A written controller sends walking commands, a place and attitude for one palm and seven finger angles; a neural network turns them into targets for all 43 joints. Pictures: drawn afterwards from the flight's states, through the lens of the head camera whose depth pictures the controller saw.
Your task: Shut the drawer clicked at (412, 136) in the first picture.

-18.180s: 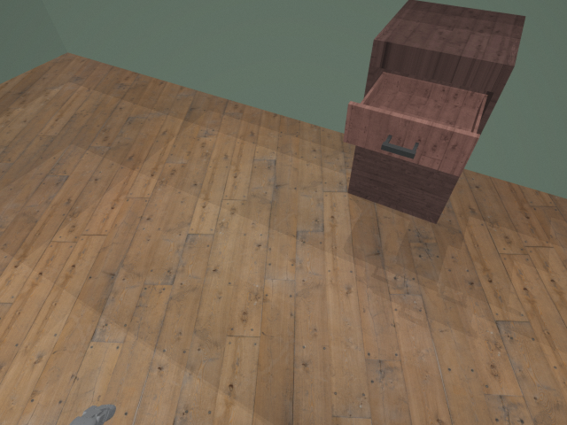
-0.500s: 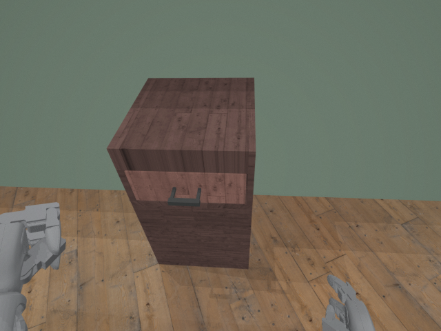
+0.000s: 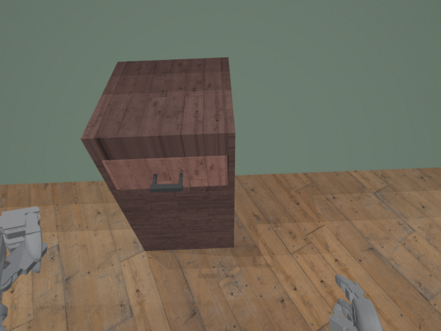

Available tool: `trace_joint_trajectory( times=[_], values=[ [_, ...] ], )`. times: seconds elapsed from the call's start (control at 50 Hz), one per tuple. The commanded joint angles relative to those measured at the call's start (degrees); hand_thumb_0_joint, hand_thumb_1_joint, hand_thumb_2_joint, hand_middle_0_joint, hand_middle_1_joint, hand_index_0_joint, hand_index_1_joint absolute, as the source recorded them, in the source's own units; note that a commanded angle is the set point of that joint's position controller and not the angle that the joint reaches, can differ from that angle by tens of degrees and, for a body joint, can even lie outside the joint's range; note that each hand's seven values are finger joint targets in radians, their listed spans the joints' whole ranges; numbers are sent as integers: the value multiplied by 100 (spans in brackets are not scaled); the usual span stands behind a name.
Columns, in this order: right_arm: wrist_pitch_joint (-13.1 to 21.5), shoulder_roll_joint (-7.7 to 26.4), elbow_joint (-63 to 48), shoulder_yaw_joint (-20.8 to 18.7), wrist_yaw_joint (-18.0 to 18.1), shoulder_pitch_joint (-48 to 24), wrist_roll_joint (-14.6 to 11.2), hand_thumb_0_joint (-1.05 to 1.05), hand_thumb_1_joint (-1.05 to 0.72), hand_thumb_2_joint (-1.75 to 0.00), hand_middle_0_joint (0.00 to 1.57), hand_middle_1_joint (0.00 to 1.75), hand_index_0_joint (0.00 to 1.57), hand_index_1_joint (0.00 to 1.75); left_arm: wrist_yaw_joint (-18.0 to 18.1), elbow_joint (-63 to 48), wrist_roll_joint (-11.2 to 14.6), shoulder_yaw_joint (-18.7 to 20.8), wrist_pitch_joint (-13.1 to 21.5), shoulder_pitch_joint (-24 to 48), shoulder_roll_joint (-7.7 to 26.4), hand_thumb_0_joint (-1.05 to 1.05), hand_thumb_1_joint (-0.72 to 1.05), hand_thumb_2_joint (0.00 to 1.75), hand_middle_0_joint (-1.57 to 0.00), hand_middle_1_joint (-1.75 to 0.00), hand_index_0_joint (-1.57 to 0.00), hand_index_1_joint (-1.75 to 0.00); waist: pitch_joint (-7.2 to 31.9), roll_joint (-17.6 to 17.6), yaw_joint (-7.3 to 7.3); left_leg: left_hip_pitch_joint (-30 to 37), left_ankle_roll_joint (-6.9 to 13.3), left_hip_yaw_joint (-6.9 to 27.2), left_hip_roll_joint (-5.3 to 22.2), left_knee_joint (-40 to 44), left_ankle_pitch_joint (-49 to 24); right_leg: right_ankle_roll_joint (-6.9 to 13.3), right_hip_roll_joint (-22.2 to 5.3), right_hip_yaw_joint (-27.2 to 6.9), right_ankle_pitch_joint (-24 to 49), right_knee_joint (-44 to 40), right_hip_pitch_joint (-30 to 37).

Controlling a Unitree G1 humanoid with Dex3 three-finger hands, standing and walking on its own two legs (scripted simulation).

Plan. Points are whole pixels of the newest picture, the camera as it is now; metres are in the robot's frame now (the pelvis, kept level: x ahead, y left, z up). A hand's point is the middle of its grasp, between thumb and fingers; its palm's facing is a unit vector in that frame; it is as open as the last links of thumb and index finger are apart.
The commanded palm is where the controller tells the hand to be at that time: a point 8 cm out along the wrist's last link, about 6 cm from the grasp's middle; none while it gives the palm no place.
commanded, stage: step back with the hand held close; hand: left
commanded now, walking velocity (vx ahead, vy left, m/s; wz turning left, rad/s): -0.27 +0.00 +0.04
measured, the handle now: (167, 182) +0.57 +0.22 -0.20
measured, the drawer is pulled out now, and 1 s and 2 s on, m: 0.00 0.00 0.00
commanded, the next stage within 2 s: stop stepping back and stand still in 1.84 s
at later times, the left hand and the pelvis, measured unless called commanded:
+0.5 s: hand (1, 302) +0.13 +0.26 +0.15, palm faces +0.41 -0.79 -0.46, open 3.2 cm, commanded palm +0.07 +0.30 +0.17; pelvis -0.06 +0.02 -0.01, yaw +1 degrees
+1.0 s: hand out of the picture +0.11 +0.26 +0.16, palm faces +0.37 -0.76 -0.54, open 3.2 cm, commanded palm +0.03 +0.30 +0.17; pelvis -0.09 +0.01 -0.02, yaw +3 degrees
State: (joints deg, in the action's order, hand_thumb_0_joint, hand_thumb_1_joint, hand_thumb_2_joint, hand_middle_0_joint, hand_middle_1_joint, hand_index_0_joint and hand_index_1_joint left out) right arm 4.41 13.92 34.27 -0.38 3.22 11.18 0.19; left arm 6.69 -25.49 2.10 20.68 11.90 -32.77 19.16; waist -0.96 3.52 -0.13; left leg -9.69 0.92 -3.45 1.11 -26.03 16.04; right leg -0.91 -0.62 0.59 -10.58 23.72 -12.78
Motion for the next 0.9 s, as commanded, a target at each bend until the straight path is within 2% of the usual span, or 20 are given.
trace_joint_trajectory(
  times=[0.0,0.04,0.1,0.16,0.22,0.28,0.3,0.36,0.42,0.48,0.52,0.56,0.6,0.66,0.7,0.74,0.76,0.82,0.84,0.88],
  values=[
    [147,528,-1072,-271,81,-666,-19,0,-90,-90,20,30,20,30,170,-1380,39,811,390,-338,1185,0,90,90,-140,-160,-140,-160,938,-129,-87,-366,145,368,292,475,-1660,85,-316,-165,1745,62,850],
    [120,491,-1113,-277,107,-646,-39,0,-90,-90,20,30,20,30,208,-1457,47,873,423,-446,1216,0,90,90,-140,-160,-140,-160,983,-161,-91,-521,148,393,306,474,-1681,63,-289,-143,1817,172,919],
    [127,518,-1129,-296,141,-620,-36,0,-90,-90,20,30,20,30,235,-1622,48,918,459,-412,1276,0,90,90,-140,-160,-140,-160,965,11,-92,-748,150,482,342,513,-1661,43,-238,-125,1834,330,953],
    [156,530,-1110,-311,146,-561,-38,0,-90,-90,20,30,20,30,244,-1574,36,815,473,-414,1143,0,90,90,-140,-160,-140,-160,819,42,-58,-1013,188,508,404,583,-1377,20,-194,-128,1665,479,915],
    [210,549,-1098,-310,139,-527,-38,0,-90,-90,20,30,20,30,238,-1573,16,740,495,-290,1065,0,90,90,-140,-160,-140,-160,627,112,-40,-1526,253,578,483,732,-643,9,-157,-167,1307,655,978],
    [269,555,-1082,-315,128,-487,-57,0,-90,-90,20,30,20,30,259,-1470,-17,729,525,-184,1013,0,90,90,-140,-160,-140,-160,434,-99,-4,-2134,340,633,501,815,554,6,-159,-287,894,702,1055],
    [285,572,-1088,-310,138,-473,-42,0,-90,-90,20,30,20,30,271,-1528,-40,759,546,-126,1055,0,90,90,-140,-160,-140,-160,392,-55,4,-2327,354,681,484,846,830,21,-162,-332,812,688,1103],
    [347,555,-1098,-295,126,-429,-48,0,-90,-90,20,30,20,30,292,-1650,-66,724,597,-3,1050,0,90,90,-140,-160,-140,-160,323,-252,36,-2399,365,655,380,654,1348,57,-230,-516,312,458,839],
    [380,539,-1085,-290,131,-393,-17,0,-90,-90,20,30,20,30,317,-1742,-79,743,640,71,1086,0,90,90,-140,-160,-140,-160,260,-419,62,-2202,311,649,259,426,1455,119,-305,-675,-341,29,406],
    [410,581,-1081,-289,118,-365,-1,0,-90,-90,20,30,20,30,340,-1856,-94,730,713,10,1068,0,90,90,-140,-160,-140,-160,353,-126,78,-2217,335,749,336,572,1499,100,-223,-566,-442,113,445],
    [438,576,-1112,-282,139,-405,-12,0,-90,-90,20,30,20,30,352,-1900,-112,783,742,3,1079,0,90,90,-140,-160,-140,-160,395,170,54,-2595,396,870,482,845,1674,36,-78,-398,-211,504,847],
    [458,581,-1126,-304,135,-416,-30,0,-90,-90,20,30,20,30,365,-1872,-134,856,760,-88,1103,0,90,90,-140,-160,-140,-160,451,313,30,-2936,471,937,591,931,1724,7,17,-345,254,907,1181],
    [484,581,-1132,-334,142,-431,-27,0,-90,-90,20,30,20,30,361,-1866,-149,959,788,-82,1165,0,90,90,-140,-160,-140,-160,503,244,28,-3229,502,1009,624,911,1682,-5,55,-367,710,1159,1457],
    [473,584,-1100,-364,112,-371,-29,0,-90,-90,20,30,20,30,316,-1907,-144,953,817,-51,1138,0,90,90,-140,-160,-140,-160,479,-110,51,-3208,456,842,482,544,1552,61,-80,-567,989,1108,1287],
    [469,593,-1069,-385,103,-369,2,0,-90,-90,20,30,20,30,309,-1943,-141,996,832,1,1195,0,90,90,-140,-160,-140,-160,481,-242,74,-3025,394,784,333,282,1552,139,-228,-798,800,810,968],
    [438,557,-1009,-408,80,-352,4,0,-90,-90,20,30,20,30,313,-1862,-135,1020,848,-74,1234,0,90,90,-140,-160,-140,-160,518,-566,82,-2603,315,639,156,-89,1414,233,-418,-1042,390,360,456],
    [422,565,-995,-412,59,-325,7,0,-90,-90,20,30,20,30,306,-1926,-120,966,878,-61,1201,0,90,90,-140,-160,-140,-160,549,-615,111,-2397,286,637,113,-181,1387,282,-485,-1064,98,184,224],
    [387,561,-982,-415,63,-377,6,0,-90,-90,20,30,20,30,337,-1989,-113,1052,942,-204,1277,0,90,90,-140,-160,-140,-160,643,-433,122,-2256,312,754,218,85,1270,230,-350,-843,-146,235,115],
    [390,598,-987,-430,74,-402,4,0,-90,-90,20,30,20,30,345,-1993,-138,1107,978,-236,1313,0,90,90,-140,-160,-140,-160,669,-234,123,-2499,385,848,343,299,1460,164,-220,-714,-123,458,336],
    [430,649,-1048,-415,99,-450,-11,0,-90,-90,20,30,20,30,347,-2085,-182,1144,1012,-240,1268,0,90,90,-140,-160,-140,-160,692,357,100,-3345,565,1139,707,874,1818,38,112,-384,382,1383,1134]
  ],
)
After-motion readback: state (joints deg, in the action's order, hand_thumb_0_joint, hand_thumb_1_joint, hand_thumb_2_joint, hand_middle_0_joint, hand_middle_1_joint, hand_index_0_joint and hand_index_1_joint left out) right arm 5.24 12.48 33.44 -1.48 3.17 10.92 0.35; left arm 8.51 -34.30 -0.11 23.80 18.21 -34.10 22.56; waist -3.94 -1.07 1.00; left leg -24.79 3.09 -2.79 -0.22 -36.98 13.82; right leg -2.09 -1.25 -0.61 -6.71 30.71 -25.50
